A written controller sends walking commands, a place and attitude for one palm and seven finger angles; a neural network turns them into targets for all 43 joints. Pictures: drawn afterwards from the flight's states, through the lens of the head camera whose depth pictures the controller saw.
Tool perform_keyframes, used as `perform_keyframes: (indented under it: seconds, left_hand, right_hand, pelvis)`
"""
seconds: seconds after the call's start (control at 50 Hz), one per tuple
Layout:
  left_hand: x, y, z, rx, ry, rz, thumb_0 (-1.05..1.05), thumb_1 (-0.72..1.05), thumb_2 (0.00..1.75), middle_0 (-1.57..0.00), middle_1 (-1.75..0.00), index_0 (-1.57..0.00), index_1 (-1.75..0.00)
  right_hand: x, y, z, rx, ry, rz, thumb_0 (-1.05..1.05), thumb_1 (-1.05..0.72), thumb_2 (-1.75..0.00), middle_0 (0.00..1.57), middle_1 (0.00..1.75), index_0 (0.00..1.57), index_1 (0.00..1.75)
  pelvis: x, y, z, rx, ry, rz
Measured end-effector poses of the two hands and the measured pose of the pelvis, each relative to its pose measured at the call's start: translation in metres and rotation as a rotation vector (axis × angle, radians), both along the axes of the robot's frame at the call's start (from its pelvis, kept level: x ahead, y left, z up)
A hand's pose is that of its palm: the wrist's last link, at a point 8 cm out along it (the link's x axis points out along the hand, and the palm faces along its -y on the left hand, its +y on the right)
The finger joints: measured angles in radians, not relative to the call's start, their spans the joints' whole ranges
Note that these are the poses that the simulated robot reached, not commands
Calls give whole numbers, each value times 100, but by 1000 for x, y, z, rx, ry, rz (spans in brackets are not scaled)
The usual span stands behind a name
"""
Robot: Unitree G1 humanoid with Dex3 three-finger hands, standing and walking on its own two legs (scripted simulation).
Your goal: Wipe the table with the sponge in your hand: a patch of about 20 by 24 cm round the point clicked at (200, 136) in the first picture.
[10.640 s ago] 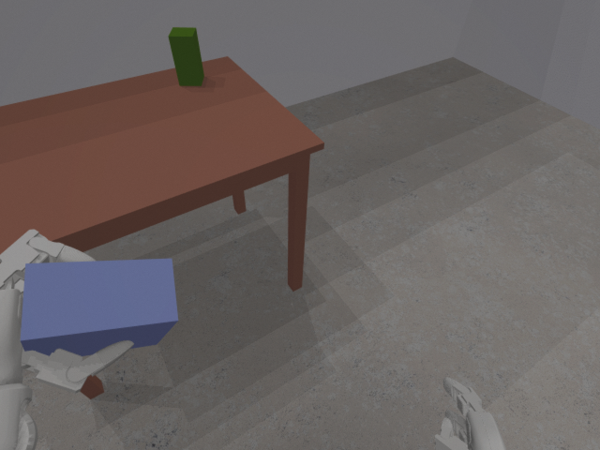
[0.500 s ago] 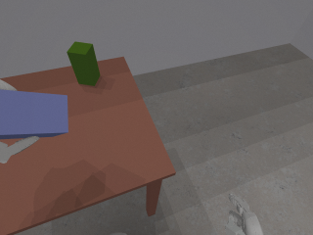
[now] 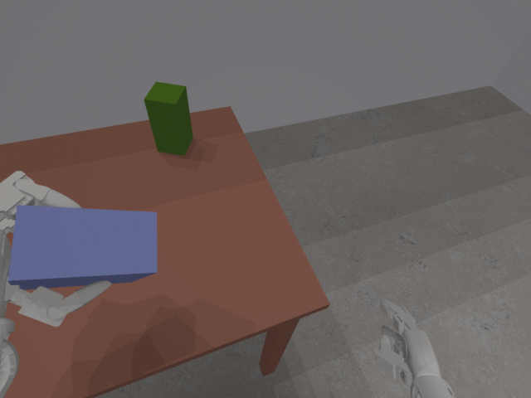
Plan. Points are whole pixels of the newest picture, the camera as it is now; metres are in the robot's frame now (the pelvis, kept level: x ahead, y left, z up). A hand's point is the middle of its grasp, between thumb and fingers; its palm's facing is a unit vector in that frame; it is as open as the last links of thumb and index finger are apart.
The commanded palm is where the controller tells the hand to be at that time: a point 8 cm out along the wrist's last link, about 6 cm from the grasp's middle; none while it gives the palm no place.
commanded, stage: come to a stop and stand still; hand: left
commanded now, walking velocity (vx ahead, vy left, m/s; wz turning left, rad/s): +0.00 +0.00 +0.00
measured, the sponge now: (105, 250) +0.24 +0.21 +0.14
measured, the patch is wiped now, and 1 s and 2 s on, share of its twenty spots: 0.00 0.00 0.00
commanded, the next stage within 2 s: look again from close up in 0.40 s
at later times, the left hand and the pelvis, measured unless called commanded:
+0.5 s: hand (35, 265) +0.21 +0.27 +0.16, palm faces +0.33 -0.83 -0.44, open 10.6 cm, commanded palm +0.15 +0.30 +0.17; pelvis -0.01 +0.02 +0.00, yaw +0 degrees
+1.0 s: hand (50, 283) +0.20 +0.25 +0.15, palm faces +0.34 -0.85 -0.41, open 10.6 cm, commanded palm +0.14 +0.28 +0.17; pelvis -0.02 +0.00 +0.00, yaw +0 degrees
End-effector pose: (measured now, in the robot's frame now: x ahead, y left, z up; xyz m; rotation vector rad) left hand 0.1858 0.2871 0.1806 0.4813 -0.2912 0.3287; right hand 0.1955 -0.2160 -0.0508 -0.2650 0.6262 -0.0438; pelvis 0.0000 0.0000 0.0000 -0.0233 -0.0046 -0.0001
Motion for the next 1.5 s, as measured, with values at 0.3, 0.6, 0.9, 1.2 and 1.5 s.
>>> perform_keyframes:
  seconds: [0.3,0.6,0.9,1.2,1.5]
  left_hand:
    - [-7,21,-31,-58,117,11,-2,-53,101,-66,-135,-69,-134]
    - [-18,18,-15,-4,77,-7,-2,-53,101,-66,-134,-69,-134]
    - [-27,1,-11,-15,66,-17,-2,-53,101,-66,-134,-69,-134]
    - [-27,-1,-22,-51,114,-14,-2,-53,101,-66,-134,-69,-134]
    - [-15,6,-21,-41,37,-100,-2,-53,101,-66,-134,-69,-134]
  right_hand:
    - [-34,20,-11,-21,121,-10,2,-90,-90,21,30,20,30]
    - [-48,9,-10,-1,84,-60,2,-90,-90,21,30,20,30]
    - [-51,-6,-9,-3,57,-71,2,-90,-90,21,30,20,30]
    - [-55,-12,-9,-11,63,-96,2,-90,-90,21,30,20,30]
    - [-64,9,-13,19,37,-103,2,-90,-90,21,30,20,30]
  pelvis:
    - [-7,18,0,-6,3,1]
    - [-16,16,1,-5,0,-6]
    - [-20,4,1,-9,-9,2]
    - [-19,4,1,-9,-12,0]
    - [-20,23,-4,3,2,-34]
